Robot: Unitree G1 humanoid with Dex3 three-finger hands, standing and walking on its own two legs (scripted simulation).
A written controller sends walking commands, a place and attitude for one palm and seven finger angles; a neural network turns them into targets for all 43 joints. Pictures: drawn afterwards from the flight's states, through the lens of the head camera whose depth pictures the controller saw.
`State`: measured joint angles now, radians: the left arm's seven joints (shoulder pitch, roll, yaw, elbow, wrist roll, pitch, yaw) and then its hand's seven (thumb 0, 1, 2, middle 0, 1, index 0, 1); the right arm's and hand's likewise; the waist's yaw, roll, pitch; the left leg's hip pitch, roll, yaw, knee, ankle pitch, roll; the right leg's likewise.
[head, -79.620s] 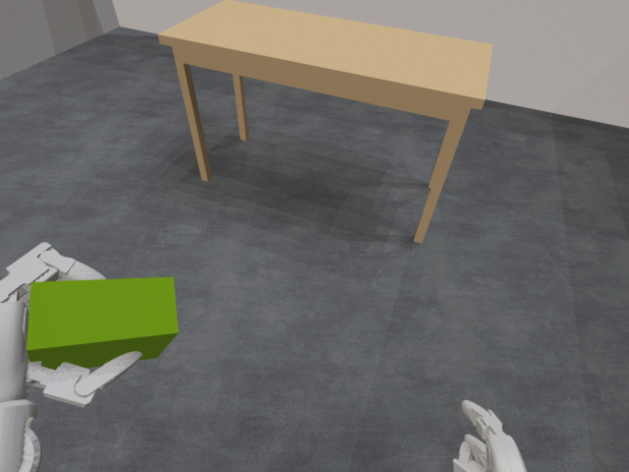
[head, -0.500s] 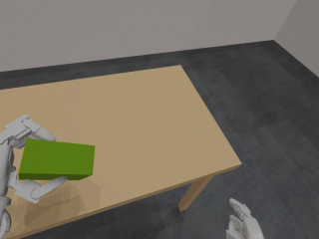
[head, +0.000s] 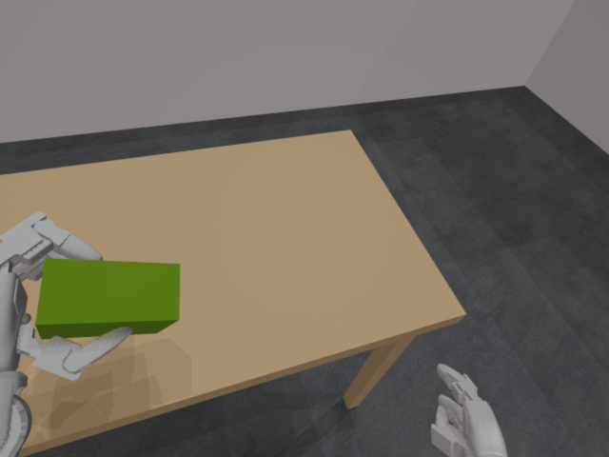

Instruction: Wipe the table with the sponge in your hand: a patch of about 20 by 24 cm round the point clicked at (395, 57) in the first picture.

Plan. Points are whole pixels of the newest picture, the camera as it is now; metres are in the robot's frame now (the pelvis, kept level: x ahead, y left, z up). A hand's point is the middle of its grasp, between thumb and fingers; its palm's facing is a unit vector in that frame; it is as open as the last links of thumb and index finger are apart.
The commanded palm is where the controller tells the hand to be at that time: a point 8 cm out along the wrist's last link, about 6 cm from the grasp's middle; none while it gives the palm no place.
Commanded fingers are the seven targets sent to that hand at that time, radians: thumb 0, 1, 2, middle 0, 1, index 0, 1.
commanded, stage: look again from close up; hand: left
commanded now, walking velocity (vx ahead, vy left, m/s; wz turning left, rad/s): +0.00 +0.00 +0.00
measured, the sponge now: (129, 301) +0.24 +0.22 +0.12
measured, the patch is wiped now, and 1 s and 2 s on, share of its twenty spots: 0.00 0.00 0.00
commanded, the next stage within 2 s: shuffle to correct the standing spot in 0.28 s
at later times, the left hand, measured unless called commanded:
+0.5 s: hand (92, 297) +0.22 +0.23 +0.15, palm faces +0.33 -0.86 -0.39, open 10.0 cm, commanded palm +0.16 +0.27 +0.17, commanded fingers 0.00 0.10 1.30 -1.20 -1.60 -1.20 -1.60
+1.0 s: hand (171, 280) +0.24 +0.17 +0.16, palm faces +0.30 -0.87 -0.40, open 10.0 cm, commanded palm +0.18 +0.21 +0.17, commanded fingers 0.00 0.10 1.30 -1.20 -1.60 -1.20 -1.60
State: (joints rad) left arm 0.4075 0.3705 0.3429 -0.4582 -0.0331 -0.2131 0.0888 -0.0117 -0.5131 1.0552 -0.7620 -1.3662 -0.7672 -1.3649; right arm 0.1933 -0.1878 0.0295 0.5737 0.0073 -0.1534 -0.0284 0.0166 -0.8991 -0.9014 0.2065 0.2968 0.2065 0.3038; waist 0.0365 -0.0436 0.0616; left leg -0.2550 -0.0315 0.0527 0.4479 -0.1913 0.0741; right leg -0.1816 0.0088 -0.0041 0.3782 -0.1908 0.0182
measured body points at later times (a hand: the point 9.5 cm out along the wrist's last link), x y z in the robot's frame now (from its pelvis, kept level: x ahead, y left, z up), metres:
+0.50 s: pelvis +0.00 -0.01 +0.00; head +0.02 +0.02 +0.45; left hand +0.19 +0.28 +0.17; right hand +0.17 -0.24 -0.07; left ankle +0.03 +0.06 -0.74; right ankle +0.01 -0.14 -0.74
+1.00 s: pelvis +0.02 -0.07 +0.00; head +0.04 -0.05 +0.44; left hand +0.22 +0.21 +0.18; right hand +0.19 -0.30 -0.08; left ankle +0.03 +0.06 -0.74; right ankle +0.01 -0.14 -0.74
